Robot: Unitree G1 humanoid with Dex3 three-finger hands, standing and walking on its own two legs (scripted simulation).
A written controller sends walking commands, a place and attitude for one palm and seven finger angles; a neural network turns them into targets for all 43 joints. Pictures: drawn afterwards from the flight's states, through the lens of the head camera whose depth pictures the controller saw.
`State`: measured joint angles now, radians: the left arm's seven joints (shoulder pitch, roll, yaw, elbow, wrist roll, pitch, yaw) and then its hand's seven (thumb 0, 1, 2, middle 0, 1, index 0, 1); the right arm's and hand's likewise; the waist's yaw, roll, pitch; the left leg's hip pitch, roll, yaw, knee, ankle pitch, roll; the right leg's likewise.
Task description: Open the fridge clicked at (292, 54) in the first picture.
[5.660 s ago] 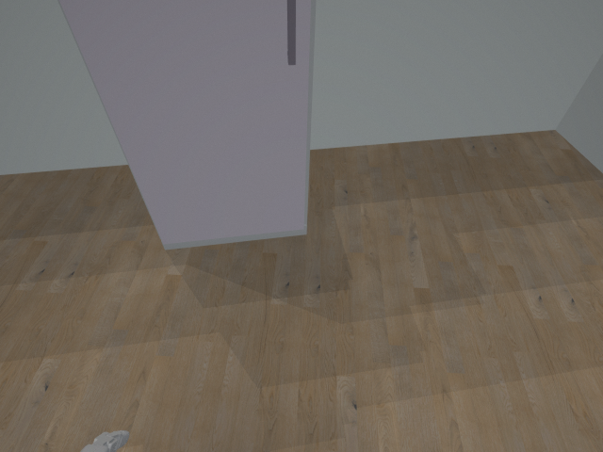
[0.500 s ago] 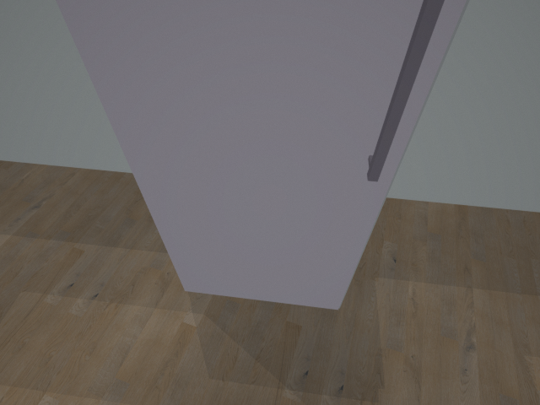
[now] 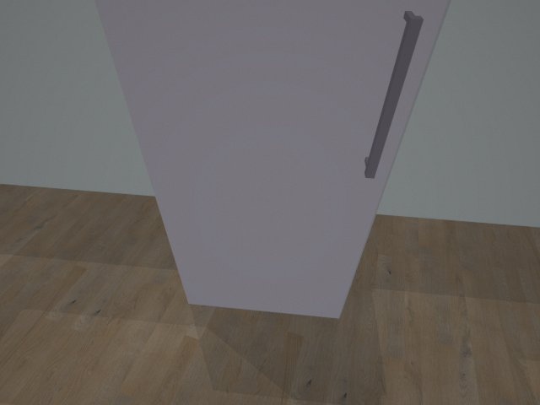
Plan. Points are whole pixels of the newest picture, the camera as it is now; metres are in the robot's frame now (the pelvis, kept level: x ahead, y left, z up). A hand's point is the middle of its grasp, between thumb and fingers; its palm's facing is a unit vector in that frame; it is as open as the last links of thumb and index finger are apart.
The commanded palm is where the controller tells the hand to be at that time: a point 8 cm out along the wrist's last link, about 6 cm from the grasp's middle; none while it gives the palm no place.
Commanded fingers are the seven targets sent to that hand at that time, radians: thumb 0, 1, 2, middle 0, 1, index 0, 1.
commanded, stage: look again from close up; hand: right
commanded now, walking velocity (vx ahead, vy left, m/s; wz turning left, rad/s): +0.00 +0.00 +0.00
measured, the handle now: (386, 105) +0.58 -0.18 +0.20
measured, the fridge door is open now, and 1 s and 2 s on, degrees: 0 0 0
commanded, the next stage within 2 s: shuffle to correct the standing spot in 1.42 s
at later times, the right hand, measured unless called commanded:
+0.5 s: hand out of the picture +0.03 -0.26 -0.16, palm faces -0.01 +0.95 -0.30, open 7.4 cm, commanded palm none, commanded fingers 0.00 -0.90 -0.90 0.20 0.30 0.20 0.30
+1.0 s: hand out of the picture +0.10 -0.25 -0.15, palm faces +0.00 +0.95 -0.32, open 7.4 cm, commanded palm none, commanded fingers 0.00 -0.90 -0.90 0.20 0.30 0.20 0.30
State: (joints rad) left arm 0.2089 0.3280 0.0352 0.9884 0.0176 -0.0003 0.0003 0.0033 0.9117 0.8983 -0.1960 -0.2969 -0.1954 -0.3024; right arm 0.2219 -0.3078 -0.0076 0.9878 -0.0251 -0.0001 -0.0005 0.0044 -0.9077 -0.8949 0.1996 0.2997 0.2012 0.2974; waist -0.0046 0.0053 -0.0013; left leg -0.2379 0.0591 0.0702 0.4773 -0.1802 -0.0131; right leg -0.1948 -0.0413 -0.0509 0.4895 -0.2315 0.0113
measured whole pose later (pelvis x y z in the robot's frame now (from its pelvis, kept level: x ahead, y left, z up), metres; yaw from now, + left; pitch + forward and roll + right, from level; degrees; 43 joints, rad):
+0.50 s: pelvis +0.00 -0.03 +0.00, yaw -1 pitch -2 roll +0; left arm 0.24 0.28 0.02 1.09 0.01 0.00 -0.01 0.01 0.91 0.90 -0.20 -0.30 -0.20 -0.30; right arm 0.24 -0.31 0.00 1.07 -0.02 0.01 -0.01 0.01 -0.91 -0.89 0.20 0.30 0.20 0.30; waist 0.00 0.01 0.04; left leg -0.23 0.09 0.05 0.42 -0.15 -0.05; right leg -0.20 0.01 -0.05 0.45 -0.21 -0.02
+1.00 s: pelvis +0.03 -0.01 +0.01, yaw -1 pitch -2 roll +0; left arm 0.10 0.32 0.01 1.08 0.01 -0.01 0.00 0.00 0.91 0.90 -0.20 -0.30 -0.20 -0.30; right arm 0.15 -0.31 0.01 1.06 -0.02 -0.01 -0.01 0.00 -0.91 -0.89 0.20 0.30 0.20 0.30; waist -0.01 0.00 0.05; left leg -0.16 0.07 0.07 0.37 -0.16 -0.04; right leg -0.12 -0.01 -0.03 0.38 -0.21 0.00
